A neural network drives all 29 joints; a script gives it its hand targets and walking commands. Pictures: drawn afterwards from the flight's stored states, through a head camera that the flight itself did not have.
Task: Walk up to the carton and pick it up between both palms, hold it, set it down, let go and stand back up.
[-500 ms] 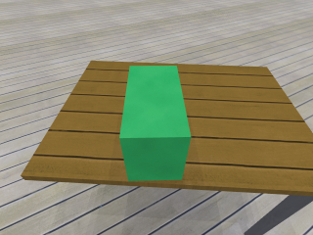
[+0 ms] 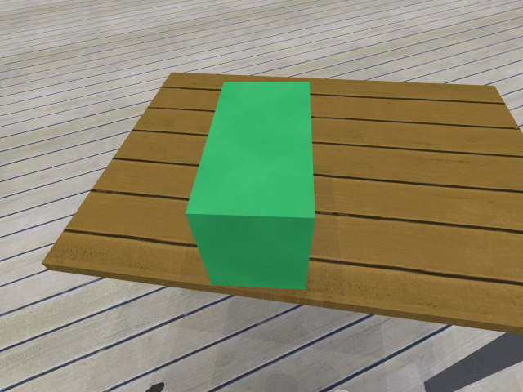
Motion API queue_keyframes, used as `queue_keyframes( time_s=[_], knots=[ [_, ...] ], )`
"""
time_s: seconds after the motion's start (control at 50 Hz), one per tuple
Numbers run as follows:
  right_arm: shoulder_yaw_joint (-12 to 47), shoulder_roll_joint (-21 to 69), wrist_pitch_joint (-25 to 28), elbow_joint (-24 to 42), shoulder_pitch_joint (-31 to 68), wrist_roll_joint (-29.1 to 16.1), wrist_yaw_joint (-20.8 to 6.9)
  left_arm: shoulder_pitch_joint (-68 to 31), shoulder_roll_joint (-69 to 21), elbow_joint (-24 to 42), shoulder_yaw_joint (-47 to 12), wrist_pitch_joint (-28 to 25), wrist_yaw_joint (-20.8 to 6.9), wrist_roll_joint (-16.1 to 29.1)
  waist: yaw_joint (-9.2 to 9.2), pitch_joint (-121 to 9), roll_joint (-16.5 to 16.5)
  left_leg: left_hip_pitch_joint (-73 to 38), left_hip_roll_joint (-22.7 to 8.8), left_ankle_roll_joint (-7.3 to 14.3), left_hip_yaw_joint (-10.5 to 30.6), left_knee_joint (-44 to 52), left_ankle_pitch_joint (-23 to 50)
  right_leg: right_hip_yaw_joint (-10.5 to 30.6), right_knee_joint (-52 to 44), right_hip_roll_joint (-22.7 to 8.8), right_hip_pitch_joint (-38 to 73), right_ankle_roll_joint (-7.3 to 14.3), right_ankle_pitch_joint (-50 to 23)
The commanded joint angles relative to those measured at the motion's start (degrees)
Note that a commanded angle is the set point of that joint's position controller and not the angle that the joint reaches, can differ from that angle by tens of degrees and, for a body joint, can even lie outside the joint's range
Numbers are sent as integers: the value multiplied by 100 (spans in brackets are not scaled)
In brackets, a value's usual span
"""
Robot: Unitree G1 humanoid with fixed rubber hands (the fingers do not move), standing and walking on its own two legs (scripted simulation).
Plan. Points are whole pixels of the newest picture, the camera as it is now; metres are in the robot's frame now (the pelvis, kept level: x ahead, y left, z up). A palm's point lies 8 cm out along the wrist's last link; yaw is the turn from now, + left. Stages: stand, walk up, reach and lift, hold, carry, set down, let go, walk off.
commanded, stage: walk up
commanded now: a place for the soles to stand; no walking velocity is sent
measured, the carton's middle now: (262, 179) +0.48 +0.03 +0.06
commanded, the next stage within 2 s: none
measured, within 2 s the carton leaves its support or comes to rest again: neither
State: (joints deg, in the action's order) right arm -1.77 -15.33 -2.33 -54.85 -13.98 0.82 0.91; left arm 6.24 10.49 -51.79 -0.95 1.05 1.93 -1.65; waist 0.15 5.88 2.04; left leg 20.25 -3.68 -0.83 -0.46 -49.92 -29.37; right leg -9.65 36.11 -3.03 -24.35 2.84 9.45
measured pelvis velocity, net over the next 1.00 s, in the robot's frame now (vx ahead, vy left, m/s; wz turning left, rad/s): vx -0.01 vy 0.08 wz -0.14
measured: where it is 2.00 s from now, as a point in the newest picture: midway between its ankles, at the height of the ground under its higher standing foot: outside the picture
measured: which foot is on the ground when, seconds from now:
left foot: up 0.00-0.02, down 0.04-0.82, up 0.84-1.00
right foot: down 0.00-0.08, up 0.10-0.26, down 0.28-1.00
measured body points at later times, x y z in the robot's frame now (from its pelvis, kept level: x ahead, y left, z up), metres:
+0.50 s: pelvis +0.00 +0.02 +0.02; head +0.00 +0.01 +0.47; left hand +0.02 +0.25 -0.13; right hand +0.05 -0.22 -0.14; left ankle +0.00 +0.13 -0.71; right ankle +0.02 -0.11 -0.71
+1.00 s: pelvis -0.01 +0.08 +0.00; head +0.05 +0.05 +0.44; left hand +0.05 +0.32 -0.14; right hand +0.03 -0.21 -0.15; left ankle +0.02 +0.20 -0.68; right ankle +0.02 -0.11 -0.71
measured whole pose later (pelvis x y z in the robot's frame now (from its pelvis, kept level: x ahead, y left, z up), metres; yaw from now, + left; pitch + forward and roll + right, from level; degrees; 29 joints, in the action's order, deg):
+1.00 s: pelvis -0.01 +0.08 +0.00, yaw -8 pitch -2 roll -1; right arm -2.1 -18.1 -5.8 -53.4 -8.3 2.7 -0.5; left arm 14.8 10.2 -52.8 -0.2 -1.3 6.2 -2.7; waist 1.3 9.9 3.6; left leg 26.0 -3.2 -2.5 0.3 -56.2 -30.0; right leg 6.7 37.5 -1.4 -20.9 -5.0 15.3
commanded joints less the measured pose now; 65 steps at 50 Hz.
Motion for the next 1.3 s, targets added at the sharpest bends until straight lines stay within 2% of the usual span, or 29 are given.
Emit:
queue_keyframes(
  time_s=[0.0,0.02,0.04,0.06,0.08,0.12,0.14,0.2,0.24,0.28,0.3,0.32,0.36,0.4,0.48,0.62,0.74,0.78,0.8,0.84,0.94,1.02,1.06,1.08,1.1,1.14,1.18,1.2,1.28],
  knots=[
    [-117,-259,95,-138,-1648,-15,-56,-80,1263,282,343,81,-10,20,-271,-893,-594,-1277,149,175,-221,1715,798,1404,-1394,-1217,-222,448,2405],
    [-110,-362,111,-93,-1580,24,-115,27,1041,243,308,94,-88,34,-332,-657,-63,-1266,-177,329,475,2366,608,962,-803,-793,-677,106,2776],
    [-230,-747,102,68,-1099,-7,-66,193,729,350,216,91,-100,59,-189,-295,1212,-634,-1074,674,2222,3570,-1050,497,347,-185,-1054,-229,2415],
    [-297,-1285,90,349,-374,-83,-16,120,926,371,250,105,-45,95,-284,-66,1560,754,-1891,1320,3279,4355,-2459,695,1382,195,-688,-263,2667],
    [-277,-1146,137,457,230,-37,60,253,873,259,256,103,-49,121,-21,331,1303,1620,-1876,1547,3081,4450,-2657,1156,1876,-23,101,-215,2342],
    [-48,-601,197,452,495,-24,121,394,629,38,192,24,-191,51,207,421,551,662,-1046,916,1403,3905,-447,1129,1204,168,64,-137,1586],
    [-56,-700,227,393,386,-32,85,585,643,-33,198,-36,-204,39,166,-3,929,24,-769,890,914,3511,537,933,1043,226,-10,-190,1186],
    [-91,-786,286,194,-47,46,8,604,618,-54,90,-261,-137,17,28,-502,511,-1220,-741,847,616,2641,2374,555,-149,348,131,-216,916],
    [-52,-673,243,59,-185,40,-15,866,617,-136,76,-382,-90,71,17,-750,553,-1326,-632,646,243,2136,3311,882,-1072,180,920,-171,-449],
    [47,-342,238,79,-421,36,-2,1468,1122,-217,193,-421,-24,34,45,-1181,-1,-313,-326,350,-42,1452,2230,1823,-948,-518,2308,58,-1871],
    [148,-86,199,100,-408,90,-6,1679,1282,-258,234,-439,-42,34,50,-1243,-531,319,-108,184,-42,1186,734,2566,-1232,-1122,2567,256,-1756],
    [174,-75,131,125,-438,8,21,1572,1445,-268,235,-357,-29,64,46,-802,-942,211,-32,108,-100,1291,277,3070,-1506,-1556,1783,815,-602],
    [197,-207,159,102,-179,11,34,1174,1021,-269,124,-244,-72,79,-81,-233,-1165,-491,-32,192,23,2018,572,2936,-1786,-1152,745,640,727],
    [153,-404,260,-6,-438,-38,-5,822,954,-116,54,-289,-97,-3,-156,-182,-990,-1102,-156,252,235,2431,1449,2002,-1466,-598,322,258,458],
    [164,-557,289,-55,-136,-44,-6,998,872,-210,42,-326,-154,60,36,-125,-750,-950,-323,468,287,2810,1238,1613,-1063,-100,530,20,434],
    [161,-520,273,-222,-237,3,4,1275,823,-358,31,-325,-95,78,26,-15,103,-915,-260,437,119,2996,910,1792,-968,-136,572,49,488],
    [202,-537,237,-220,-281,-19,-8,1331,861,-422,15,-339,-45,63,77,-35,-176,-755,-262,445,-140,2878,1198,1838,-719,-62,835,44,-78],
    [-39,-852,2,204,596,189,-129,1696,1297,-379,200,-362,308,-9,351,-126,-313,67,-110,10,-512,1365,1746,2927,-748,-1036,1343,463,-2254],
    [-28,-692,-60,307,556,179,-153,1906,1427,-424,247,-334,399,14,407,-21,-645,566,135,-62,-360,845,1064,3805,-944,-1495,1513,812,-2376],
    [-32,-503,-187,483,589,274,-130,2005,1475,-357,366,-292,507,-25,502,-373,-1033,1279,-27,-59,204,-545,-542,4485,-1085,-2035,1842,1234,-2147],
    [-53,-422,-236,693,449,146,-134,1245,1377,235,427,-314,547,-165,187,-910,-1526,1234,-235,-227,446,-792,-77,3286,-806,-1410,1833,791,-2965],
    [-136,-549,-294,751,101,73,-224,473,1656,611,529,-246,463,-190,-60,-1202,-1762,205,-204,-219,288,-231,533,2965,-560,-1230,841,629,-2293],
    [-170,-641,-193,502,-548,69,-212,-125,1477,893,522,-158,342,-78,-513,-1435,-977,-1293,41,-145,-84,1406,1739,2211,231,-596,-336,104,-548],
    [-228,-846,-152,419,-581,75,-203,104,1169,888,404,-98,276,-61,-583,-1356,582,-1402,-119,-87,344,2202,1595,1551,1289,122,-661,-181,565],
    [-299,-1280,-185,686,-63,-8,-206,393,893,953,322,-63,243,-1,-324,-1069,1812,-1385,-1012,410,2002,2761,2113,1233,2286,966,-1462,-434,2911],
    [-387,-1528,-213,1063,727,39,-121,798,926,808,383,-10,385,13,-227,-961,1897,-92,-2152,1494,3522,3523,-262,1918,3723,693,-1300,-387,3232],
    [-188,-998,-187,1123,891,25,46,692,1030,669,403,-14,210,-63,-184,-326,558,126,-1964,1161,2777,3404,-1125,1987,3834,570,-1294,-371,2454],
    [-203,-876,-136,1070,968,37,80,1186,952,404,421,-14,121,-59,134,-410,670,-49,-1585,867,2180,3350,-914,1923,3623,478,-1156,-426,2187],
    [-125,-627,201,922,536,88,41,1196,932,205,385,47,-58,-4,-53,-607,689,-659,-1366,883,1824,3375,-128,1650,3070,410,-1014,-474,1641]
  ],
)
